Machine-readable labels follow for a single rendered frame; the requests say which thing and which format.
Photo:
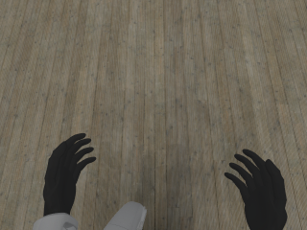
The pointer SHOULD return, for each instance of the robot left hand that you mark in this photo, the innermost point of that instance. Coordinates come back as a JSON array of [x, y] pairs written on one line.
[[62, 174]]

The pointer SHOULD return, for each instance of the left robot thigh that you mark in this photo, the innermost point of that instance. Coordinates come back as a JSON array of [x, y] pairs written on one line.
[[130, 217]]

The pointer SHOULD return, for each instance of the left robot forearm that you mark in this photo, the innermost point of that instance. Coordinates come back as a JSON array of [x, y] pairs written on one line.
[[56, 221]]

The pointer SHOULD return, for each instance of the robot right hand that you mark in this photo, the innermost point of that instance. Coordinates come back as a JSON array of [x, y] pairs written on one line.
[[264, 196]]

